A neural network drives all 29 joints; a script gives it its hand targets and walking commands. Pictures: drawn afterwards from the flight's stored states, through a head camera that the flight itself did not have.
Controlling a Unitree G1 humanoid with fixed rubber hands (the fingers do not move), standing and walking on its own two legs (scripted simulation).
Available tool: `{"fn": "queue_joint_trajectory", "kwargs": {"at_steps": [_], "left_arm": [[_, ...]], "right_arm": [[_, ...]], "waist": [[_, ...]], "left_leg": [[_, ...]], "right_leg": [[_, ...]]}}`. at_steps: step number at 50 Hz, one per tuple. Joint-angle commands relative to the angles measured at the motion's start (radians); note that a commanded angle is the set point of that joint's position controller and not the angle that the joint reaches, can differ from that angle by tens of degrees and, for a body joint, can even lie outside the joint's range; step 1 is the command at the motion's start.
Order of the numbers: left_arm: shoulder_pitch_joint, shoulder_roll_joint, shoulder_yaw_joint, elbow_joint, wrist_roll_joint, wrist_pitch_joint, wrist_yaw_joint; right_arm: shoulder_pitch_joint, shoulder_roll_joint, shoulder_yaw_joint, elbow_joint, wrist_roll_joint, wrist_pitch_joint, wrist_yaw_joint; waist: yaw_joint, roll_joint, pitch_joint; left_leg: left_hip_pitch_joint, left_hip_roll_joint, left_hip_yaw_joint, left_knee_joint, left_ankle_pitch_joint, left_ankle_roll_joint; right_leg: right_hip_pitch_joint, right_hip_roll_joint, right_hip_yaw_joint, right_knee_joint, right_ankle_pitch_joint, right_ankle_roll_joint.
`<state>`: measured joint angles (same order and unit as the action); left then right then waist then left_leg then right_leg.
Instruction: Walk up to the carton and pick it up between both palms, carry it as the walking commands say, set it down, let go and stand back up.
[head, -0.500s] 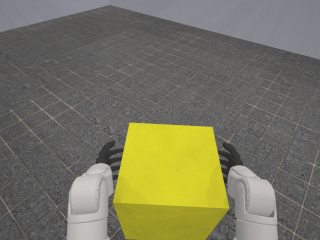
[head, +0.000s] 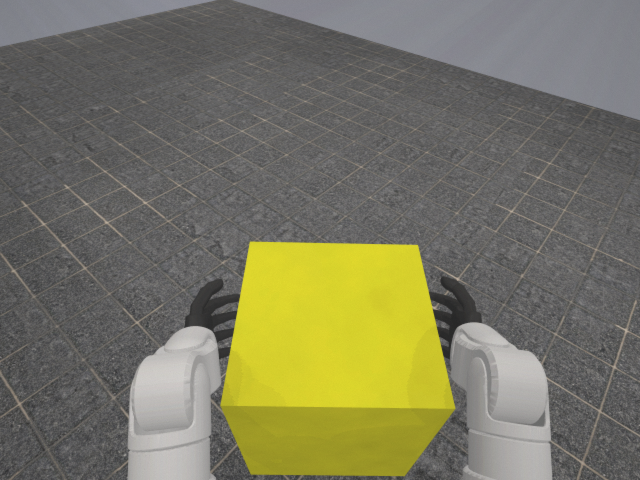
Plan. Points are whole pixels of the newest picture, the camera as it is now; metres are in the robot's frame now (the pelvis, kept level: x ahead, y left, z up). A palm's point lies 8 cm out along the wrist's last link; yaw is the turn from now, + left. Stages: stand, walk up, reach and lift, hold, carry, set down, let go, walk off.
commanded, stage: carry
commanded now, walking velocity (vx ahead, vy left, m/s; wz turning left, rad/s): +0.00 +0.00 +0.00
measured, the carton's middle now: (330, 364) +0.29 +0.00 +0.01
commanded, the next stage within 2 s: none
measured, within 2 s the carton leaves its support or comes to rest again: neither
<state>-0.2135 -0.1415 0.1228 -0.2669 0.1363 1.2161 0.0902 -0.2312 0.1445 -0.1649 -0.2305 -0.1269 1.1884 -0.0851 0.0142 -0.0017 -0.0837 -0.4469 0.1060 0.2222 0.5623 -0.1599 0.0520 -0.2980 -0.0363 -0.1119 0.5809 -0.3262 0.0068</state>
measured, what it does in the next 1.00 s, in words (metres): stands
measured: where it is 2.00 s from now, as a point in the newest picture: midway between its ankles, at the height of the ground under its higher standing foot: outside the picture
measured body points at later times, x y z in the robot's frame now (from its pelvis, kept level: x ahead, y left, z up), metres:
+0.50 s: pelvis +0.00 +0.01 +0.00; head -0.01 +0.02 +0.45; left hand +0.29 +0.15 +0.07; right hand +0.29 -0.15 +0.08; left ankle +0.09 +0.10 -0.73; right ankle -0.02 -0.12 -0.73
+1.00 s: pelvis +0.00 +0.01 +0.00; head -0.01 +0.02 +0.45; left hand +0.29 +0.16 +0.07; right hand +0.29 -0.15 +0.08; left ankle +0.09 +0.10 -0.73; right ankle -0.02 -0.12 -0.73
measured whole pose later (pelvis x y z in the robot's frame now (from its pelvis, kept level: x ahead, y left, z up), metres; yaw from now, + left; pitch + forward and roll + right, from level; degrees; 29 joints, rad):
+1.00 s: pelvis +0.00 +0.01 +0.00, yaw +0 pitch +3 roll -1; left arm -0.19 -0.14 0.11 -0.23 0.14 1.16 0.09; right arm -0.21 0.14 -0.16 -0.20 -0.13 1.13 -0.08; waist 0.00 0.00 -0.10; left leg -0.43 0.10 0.24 0.54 -0.16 0.06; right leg -0.29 -0.05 -0.11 0.57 -0.32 0.02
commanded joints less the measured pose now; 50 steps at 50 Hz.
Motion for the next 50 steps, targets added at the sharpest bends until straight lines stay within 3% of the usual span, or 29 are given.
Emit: {"fn": "queue_joint_trajectory", "kwargs": {"at_steps": [1, 6, 26, 50], "left_arm": [[-0.499, -0.928, -0.732, -0.063, -0.431, -0.024, -0.261], [-0.494, -0.927, -0.728, -0.061, -0.415, -0.038, -0.256], [-0.475, -0.907, -0.713, -0.044, -0.395, -0.065, -0.250], [-0.461, -0.904, -0.710, -0.043, -0.384, -0.083, -0.244]], "right_arm": [[-0.450, 0.929, 0.733, -0.037, 0.415, 0.003, 0.254], [-0.457, 0.929, 0.740, -0.031, 0.422, -0.009, 0.261], [-0.451, 0.914, 0.731, -0.021, 0.407, -0.036, 0.259], [-0.445, 0.911, 0.726, -0.024, 0.401, -0.055, 0.257]], "waist": [[-0.021, 0.018, -0.285], [-0.019, 0.035, -0.275], [-0.019, 0.011, -0.257], [-0.018, 0.014, -0.264]], "left_leg": [[0.268, 0.101, -0.122, -0.080, 0.051, -0.018], [0.246, 0.102, -0.127, -0.098, 0.027, -0.018], [0.246, 0.084, -0.107, -0.098, -0.005, -0.027], [0.255, 0.085, -0.106, -0.106, 0.019, -0.030]], "right_leg": [[-0.033, -0.078, 0.054, -0.088, 0.117, -0.031], [-0.021, -0.075, 0.051, -0.084, 0.097, -0.032], [-0.034, -0.085, 0.058, -0.111, 0.099, -0.031], [-0.024, -0.087, 0.051, -0.111, 0.099, -0.026]]}}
